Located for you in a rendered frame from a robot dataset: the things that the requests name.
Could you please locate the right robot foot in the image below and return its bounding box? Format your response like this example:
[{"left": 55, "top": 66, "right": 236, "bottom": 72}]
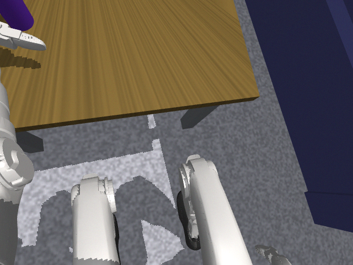
[{"left": 176, "top": 191, "right": 201, "bottom": 251}]

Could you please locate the right robot hand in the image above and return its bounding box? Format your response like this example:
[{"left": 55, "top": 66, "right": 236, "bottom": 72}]
[{"left": 255, "top": 245, "right": 292, "bottom": 265}]

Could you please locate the left robot arm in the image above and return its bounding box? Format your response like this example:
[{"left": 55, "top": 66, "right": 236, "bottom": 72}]
[{"left": 0, "top": 68, "right": 34, "bottom": 265}]

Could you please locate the left robot hand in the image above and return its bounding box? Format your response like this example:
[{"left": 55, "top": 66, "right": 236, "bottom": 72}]
[{"left": 0, "top": 22, "right": 46, "bottom": 51}]

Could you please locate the can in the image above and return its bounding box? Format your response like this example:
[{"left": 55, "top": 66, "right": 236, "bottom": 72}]
[{"left": 0, "top": 0, "right": 34, "bottom": 31}]

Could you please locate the coffee table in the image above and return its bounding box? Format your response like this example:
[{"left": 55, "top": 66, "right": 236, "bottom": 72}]
[{"left": 0, "top": 0, "right": 260, "bottom": 153}]

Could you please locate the sofa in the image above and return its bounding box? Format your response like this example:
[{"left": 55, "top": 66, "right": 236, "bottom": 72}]
[{"left": 245, "top": 0, "right": 353, "bottom": 232}]

